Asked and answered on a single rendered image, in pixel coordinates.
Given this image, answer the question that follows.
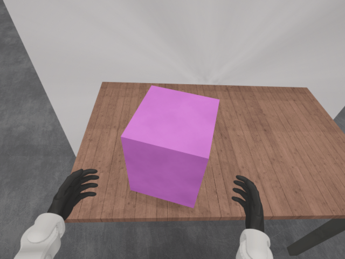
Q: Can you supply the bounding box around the robot right forearm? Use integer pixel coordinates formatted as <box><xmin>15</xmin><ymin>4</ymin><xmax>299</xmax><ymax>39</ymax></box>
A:
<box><xmin>236</xmin><ymin>229</ymin><xmax>273</xmax><ymax>259</ymax></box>

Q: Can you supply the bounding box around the table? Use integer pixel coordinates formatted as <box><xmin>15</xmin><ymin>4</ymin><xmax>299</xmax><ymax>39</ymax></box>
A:
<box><xmin>64</xmin><ymin>82</ymin><xmax>345</xmax><ymax>256</ymax></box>

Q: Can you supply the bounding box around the robot left forearm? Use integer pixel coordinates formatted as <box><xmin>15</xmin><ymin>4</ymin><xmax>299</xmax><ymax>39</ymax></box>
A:
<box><xmin>14</xmin><ymin>213</ymin><xmax>65</xmax><ymax>259</ymax></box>

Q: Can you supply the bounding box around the robot left hand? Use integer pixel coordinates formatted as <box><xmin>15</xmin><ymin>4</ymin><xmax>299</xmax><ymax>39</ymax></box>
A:
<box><xmin>47</xmin><ymin>169</ymin><xmax>99</xmax><ymax>220</ymax></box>

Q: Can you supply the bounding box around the carton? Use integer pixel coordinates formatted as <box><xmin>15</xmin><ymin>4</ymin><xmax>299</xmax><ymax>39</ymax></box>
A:
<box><xmin>121</xmin><ymin>85</ymin><xmax>220</xmax><ymax>208</ymax></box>

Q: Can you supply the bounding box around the robot right hand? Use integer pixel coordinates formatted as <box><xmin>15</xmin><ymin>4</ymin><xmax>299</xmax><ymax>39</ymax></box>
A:
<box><xmin>232</xmin><ymin>175</ymin><xmax>264</xmax><ymax>233</ymax></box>

